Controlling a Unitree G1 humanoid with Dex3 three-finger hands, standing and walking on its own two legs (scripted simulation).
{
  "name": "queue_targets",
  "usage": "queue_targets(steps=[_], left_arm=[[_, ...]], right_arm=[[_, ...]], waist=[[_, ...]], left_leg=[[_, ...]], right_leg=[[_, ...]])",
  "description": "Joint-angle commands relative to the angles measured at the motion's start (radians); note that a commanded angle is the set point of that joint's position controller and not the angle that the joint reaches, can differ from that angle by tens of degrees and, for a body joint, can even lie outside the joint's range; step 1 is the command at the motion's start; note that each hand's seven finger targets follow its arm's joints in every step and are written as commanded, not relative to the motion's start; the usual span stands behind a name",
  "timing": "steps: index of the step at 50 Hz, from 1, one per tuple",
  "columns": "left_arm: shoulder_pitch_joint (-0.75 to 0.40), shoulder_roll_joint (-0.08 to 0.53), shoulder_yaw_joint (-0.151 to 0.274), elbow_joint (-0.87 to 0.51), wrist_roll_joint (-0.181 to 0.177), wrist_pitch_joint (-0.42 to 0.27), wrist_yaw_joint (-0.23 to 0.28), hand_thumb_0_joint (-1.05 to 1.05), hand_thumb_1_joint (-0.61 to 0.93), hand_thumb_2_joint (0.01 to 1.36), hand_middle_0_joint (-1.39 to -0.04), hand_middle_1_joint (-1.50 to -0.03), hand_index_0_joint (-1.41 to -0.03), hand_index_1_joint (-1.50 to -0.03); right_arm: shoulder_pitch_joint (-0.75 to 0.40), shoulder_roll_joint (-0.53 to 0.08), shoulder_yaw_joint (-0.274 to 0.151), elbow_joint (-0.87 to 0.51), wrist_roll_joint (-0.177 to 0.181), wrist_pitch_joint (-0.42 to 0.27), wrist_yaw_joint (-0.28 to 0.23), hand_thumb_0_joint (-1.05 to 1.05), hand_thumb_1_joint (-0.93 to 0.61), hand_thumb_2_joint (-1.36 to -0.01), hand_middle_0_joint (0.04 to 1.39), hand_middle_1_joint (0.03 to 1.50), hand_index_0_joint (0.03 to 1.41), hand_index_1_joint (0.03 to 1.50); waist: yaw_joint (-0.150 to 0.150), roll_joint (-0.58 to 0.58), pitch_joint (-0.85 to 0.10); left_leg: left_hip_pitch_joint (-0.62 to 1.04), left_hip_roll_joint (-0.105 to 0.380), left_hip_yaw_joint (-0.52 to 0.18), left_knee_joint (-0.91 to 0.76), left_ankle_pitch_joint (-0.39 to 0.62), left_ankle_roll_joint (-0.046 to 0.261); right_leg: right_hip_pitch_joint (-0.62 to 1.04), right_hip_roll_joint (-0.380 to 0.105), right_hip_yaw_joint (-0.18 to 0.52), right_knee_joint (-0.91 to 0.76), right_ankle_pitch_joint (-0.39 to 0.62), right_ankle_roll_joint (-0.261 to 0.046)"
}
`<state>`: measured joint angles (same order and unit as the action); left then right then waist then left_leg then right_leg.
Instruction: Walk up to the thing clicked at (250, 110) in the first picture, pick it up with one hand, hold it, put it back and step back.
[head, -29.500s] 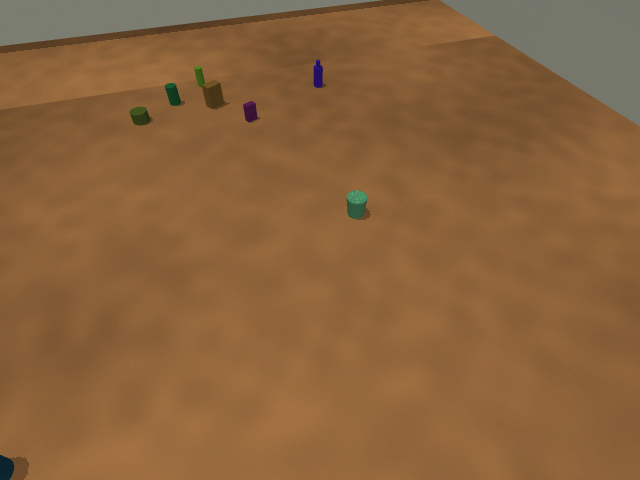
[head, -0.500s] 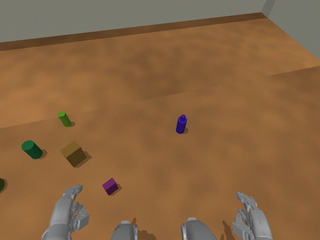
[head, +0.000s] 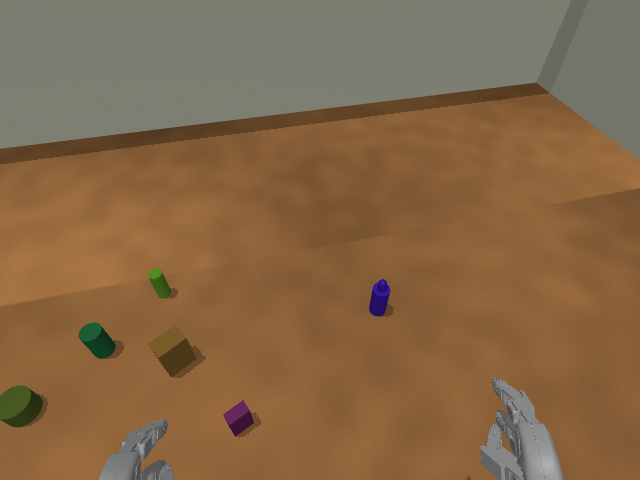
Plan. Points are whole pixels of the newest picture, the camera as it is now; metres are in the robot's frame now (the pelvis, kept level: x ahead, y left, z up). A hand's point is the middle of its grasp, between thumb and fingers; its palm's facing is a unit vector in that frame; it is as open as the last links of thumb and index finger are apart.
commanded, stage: home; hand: left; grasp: from above
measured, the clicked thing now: (239, 418) +0.44 +0.22 -0.66
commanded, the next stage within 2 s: stand in 1.76 s
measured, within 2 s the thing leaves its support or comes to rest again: neither
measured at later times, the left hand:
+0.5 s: hand out of the picture +0.16 +0.17 -0.05, palm faces +0.04 -0.98 -0.21, open 7.8 cm
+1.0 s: hand out of the picture +0.16 +0.18 -0.05, palm faces +0.04 -0.98 -0.21, open 7.4 cm
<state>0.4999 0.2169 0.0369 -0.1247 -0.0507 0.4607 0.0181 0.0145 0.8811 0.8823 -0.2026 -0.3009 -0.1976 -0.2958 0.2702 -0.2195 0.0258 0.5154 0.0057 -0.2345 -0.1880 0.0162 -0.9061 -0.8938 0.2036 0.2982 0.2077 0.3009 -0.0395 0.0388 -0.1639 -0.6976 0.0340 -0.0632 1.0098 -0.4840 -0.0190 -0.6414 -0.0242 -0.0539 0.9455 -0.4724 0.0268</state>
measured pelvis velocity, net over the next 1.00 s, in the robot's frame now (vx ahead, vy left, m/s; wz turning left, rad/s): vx -0.01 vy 0.00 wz -0.01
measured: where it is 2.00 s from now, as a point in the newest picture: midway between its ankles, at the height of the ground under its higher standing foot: outside the picture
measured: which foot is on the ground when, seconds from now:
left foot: down 0.00-1.00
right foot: down 0.00-1.00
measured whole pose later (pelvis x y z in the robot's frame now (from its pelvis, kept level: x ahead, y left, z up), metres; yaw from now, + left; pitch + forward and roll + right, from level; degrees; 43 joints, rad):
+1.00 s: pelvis -0.01 +0.00 +0.00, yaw +0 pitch +9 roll -2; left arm 0.50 0.23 0.03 -0.14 -0.05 0.46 0.02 0.02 0.90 0.89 -0.20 -0.30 -0.20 -0.30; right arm 0.28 -0.21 0.03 0.54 0.01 -0.25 -0.19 0.02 -0.90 -0.89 0.20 0.30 0.21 0.30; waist -0.04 0.04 -0.15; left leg -0.70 0.04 -0.06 1.02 -0.48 -0.02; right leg -0.65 -0.02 -0.05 0.96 -0.47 0.02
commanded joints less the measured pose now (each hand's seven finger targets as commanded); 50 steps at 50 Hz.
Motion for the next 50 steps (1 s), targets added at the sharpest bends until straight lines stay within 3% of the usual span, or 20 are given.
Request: queue_targets(steps=[1, 11, 12, 13, 17, 31, 40, 43, 46, 50], left_arm=[[-0.031, 0.114, 0.069, -0.203, 0.011, -0.051, 0.003, 0.0, 0.805, 0.845, -0.19, -0.285, -0.19, -0.284], [-0.018, 0.099, 0.051, -0.192, 0.007, -0.053, 0.011, 0.0, 0.831, 0.86, -0.193, -0.289, -0.193, -0.289], [-0.026, 0.104, 0.058, -0.191, 0.004, -0.053, 0.011, 0.0, 0.784, 0.833, -0.188, -0.281, -0.188, -0.281], [-0.021, 0.102, 0.057, -0.19, 0.003, -0.054, 0.011, 0.0, 0.849, 0.87, -0.195, -0.292, -0.195, -0.292], [-0.024, 0.106, 0.061, -0.185, 0.004, -0.052, 0.009, 0.0, 0.804, 0.844, -0.19, -0.284, -0.19, -0.284], [-0.04, 0.103, 0.053, -0.191, 0.005, -0.047, 0.007, 0.0, 0.893, 0.896, -0.199, -0.299, -0.199, -0.298], [-0.037, 0.106, 0.054, -0.195, 0.006, -0.045, 0.006, 0.0, 0.89, 0.894, -0.199, -0.298, -0.199, -0.298], [-0.048, 0.123, 0.071, -0.225, 0.006, -0.051, 0.008, 0.0, 0.896, 0.898, -0.199, -0.298, -0.199, -0.299], [-0.029, 0.104, 0.051, -0.194, 0.006, -0.051, 0.004, 0.0, 0.899, 0.899, -0.2, -0.299, -0.2, -0.299], [-0.016, 0.107, 0.05, -0.205, 0.002, -0.047, 0.005, 0.0, 0.9, 0.9, -0.2, -0.3, -0.2, -0.3]], right_arm=[[-0.052, -0.12, -0.051, -0.142, -0.001, -0.066, -0.007, 0.0, -0.901, -0.9, 0.2, 0.3, 0.2, 0.3], [-0.049, -0.121, -0.049, -0.135, -0.002, -0.063, -0.008, 0.0, -0.901, -0.9, 0.2, 0.3, 0.2, 0.299], [-0.051, -0.121, -0.048, -0.133, -0.003, -0.064, -0.008, 0.0, -0.901, -0.9, 0.2, 0.3, 0.2, 0.3], [-0.051, -0.122, -0.048, -0.134, -0.003, -0.065, -0.008, 0.0, -0.901, -0.9, 0.2, 0.3, 0.2, 0.3], [-0.051, -0.123, -0.052, -0.134, -0.002, -0.066, -0.011, 0.0, -0.9, -0.9, 0.2, 0.3, 0.2, 0.3], [-0.058, -0.12, -0.048, -0.133, 0.0, -0.074, -0.013, 0.0, -0.9, -0.9, 0.2, 0.3, 0.2, 0.3], [-0.055, -0.117, -0.048, -0.129, 0.0, -0.08, -0.017, 0.0, -0.9, -0.9, 0.2, 0.3, 0.2, 0.3], [-0.05, -0.12, -0.052, -0.127, 0.0, -0.081, -0.017, 0.0, -0.9, -0.9, 0.2, 0.3, 0.2, 0.3], [-0.058, -0.119, -0.048, -0.126, -0.001, -0.081, -0.016, 0.0, -0.9, -0.9, 0.2, 0.3, 0.2, 0.3], [-0.052, -0.12, -0.049, -0.125, 0.0, -0.08, -0.015, 0.0, -0.9, -0.9, 0.2, 0.3, 0.2, 0.3]], waist=[[0.005, 0.036, -0.06], [-0.004, -0.007, -0.093], [-0.001, 0.001, -0.077], [-0.001, -0.003, -0.086], [-0.003, -0.008, -0.083], [0.002, 0.002, -0.042], [0.001, 0.002, -0.051], [0.003, 0.007, -0.053], [0.001, 0.019, -0.037], [0.0, 0.005, -0.078]], left_leg=[[0.111, -0.035, 0.028, -0.178, 0.197, 0.024], [0.122, -0.034, 0.029, -0.157, 0.258, 0.028], [0.11, -0.036, 0.03, -0.155, 0.249, 0.028], [0.114, -0.035, 0.029, -0.158, 0.242, 0.028], [0.112, -0.034, 0.031, -0.159, 0.229, 0.028], [0.081, -0.032, 0.028, -0.181, 0.127, 0.029], [0.081, -0.034, 0.035, -0.166, 0.139, 0.03], [0.087, -0.032, 0.034, -0.173, 0.126, 0.028], [0.082, -0.027, 0.023, -0.185, 0.109, 0.025], [0.096, -0.03, 0.023, -0.172, 0.159, 0.027]], right_leg=[[0.033, 0.041, -0.026, -0.154, 0.176, -0.023], [0.053, 0.041, -0.021, -0.148, 0.238, -0.022], [0.051, 0.04, -0.021, -0.151, 0.234, -0.019], [0.055, 0.041, -0.021, -0.153, 0.226, -0.02], [0.046, 0.041, -0.02, -0.155, 0.216, -0.018], [0.023, 0.041, -0.02, -0.168, 0.118, -0.021], [0.021, 0.037, -0.015, -0.166, 0.13, -0.018], [0.022, 0.039, -0.016, -0.163, 0.117, -0.02], [0.009, 0.044, -0.021, -0.158, 0.102, -0.021], [0.033, 0.042, -0.019, -0.154, 0.146, -0.022]])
